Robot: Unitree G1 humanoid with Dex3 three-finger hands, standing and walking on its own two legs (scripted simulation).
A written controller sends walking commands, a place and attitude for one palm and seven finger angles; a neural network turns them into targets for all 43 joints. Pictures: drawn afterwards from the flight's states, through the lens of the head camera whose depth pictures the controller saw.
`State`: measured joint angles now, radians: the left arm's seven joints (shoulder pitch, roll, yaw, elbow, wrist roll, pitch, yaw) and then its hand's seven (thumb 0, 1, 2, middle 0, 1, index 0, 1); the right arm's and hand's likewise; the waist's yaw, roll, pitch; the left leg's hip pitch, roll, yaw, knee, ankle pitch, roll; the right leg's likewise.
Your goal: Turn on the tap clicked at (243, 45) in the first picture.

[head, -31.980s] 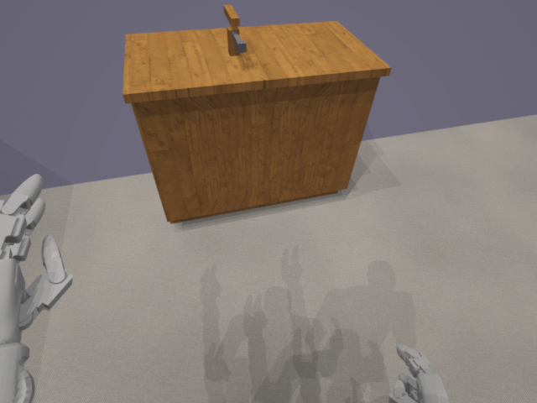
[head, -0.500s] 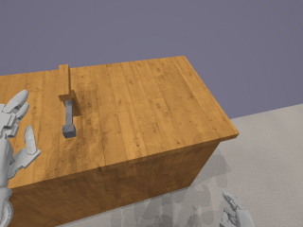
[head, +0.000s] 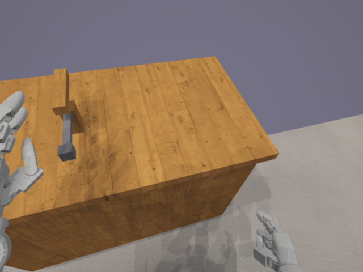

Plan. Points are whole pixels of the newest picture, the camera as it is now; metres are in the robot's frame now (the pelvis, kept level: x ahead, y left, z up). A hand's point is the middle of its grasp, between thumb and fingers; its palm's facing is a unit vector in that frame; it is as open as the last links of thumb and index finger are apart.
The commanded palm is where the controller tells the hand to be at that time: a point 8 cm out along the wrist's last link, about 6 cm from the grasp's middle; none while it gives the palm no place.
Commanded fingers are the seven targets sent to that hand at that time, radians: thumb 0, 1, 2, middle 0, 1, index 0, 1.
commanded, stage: shuffle to correct the standing spot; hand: left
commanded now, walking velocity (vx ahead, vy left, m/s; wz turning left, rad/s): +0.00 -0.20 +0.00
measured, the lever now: (67, 152) +0.32 +0.29 +0.05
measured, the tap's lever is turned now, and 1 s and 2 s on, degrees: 0 0 0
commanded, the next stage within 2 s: come to a stop and stand still in 0.56 s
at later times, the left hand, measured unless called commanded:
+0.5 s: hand (79, 168) +0.23 +0.19 +0.16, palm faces +0.30 -0.85 -0.44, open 7.4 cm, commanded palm +0.17 +0.23 +0.18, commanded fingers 0.00 0.90 0.90 -0.20 -0.30 -0.20 -0.30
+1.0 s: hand (40, 152) +0.24 +0.25 +0.18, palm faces +0.42 -0.80 -0.43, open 7.4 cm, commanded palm +0.16 +0.26 +0.18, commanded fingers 0.00 0.90 0.90 -0.20 -0.30 -0.20 -0.30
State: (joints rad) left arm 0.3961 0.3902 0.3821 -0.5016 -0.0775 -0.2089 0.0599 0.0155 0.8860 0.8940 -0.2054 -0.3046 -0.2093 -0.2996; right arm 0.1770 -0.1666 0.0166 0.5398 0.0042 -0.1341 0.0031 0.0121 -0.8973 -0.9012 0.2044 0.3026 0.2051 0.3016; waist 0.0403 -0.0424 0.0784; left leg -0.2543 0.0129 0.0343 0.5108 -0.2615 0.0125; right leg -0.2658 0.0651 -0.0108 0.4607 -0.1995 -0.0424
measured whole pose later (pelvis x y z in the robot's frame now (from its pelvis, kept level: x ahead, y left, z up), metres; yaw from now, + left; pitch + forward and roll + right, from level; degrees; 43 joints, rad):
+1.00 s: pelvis +0.00 -0.02 +0.00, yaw +0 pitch +0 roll +0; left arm 0.30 0.43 0.45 -0.36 -0.08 -0.23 0.08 0.01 0.89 0.89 -0.20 -0.30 -0.21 -0.30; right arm 0.20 -0.24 -0.02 0.55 0.02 -0.17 0.01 0.01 -0.90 -0.90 0.20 0.30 0.20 0.30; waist 0.03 0.00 0.07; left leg -0.24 0.03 0.04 0.49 -0.25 -0.01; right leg -0.27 0.08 -0.01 0.46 -0.20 -0.07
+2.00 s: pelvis +0.01 +0.05 +0.01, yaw +2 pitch +0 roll -2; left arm 0.44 0.38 0.36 -0.47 -0.05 -0.23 0.10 0.01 0.89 0.89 -0.21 -0.30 -0.21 -0.30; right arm 0.20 -0.19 0.01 0.58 0.01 -0.12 -0.02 0.01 -0.90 -0.90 0.20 0.30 0.20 0.30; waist 0.02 -0.02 0.07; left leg -0.20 -0.05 0.03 0.44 -0.24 0.08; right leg -0.19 0.00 -0.01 0.37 -0.18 0.02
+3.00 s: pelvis +0.00 +0.04 +0.00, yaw +1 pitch +0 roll -1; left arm 0.38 0.36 0.35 -0.41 -0.04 -0.27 0.09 0.01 0.89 0.89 -0.20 -0.30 -0.21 -0.30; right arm 0.20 -0.20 0.02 0.59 0.01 -0.17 -0.01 0.01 -0.90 -0.90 0.20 0.30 0.20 0.30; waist 0.03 -0.03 0.05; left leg -0.21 -0.04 0.04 0.45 -0.24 0.07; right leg -0.21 0.01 -0.01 0.39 -0.18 0.01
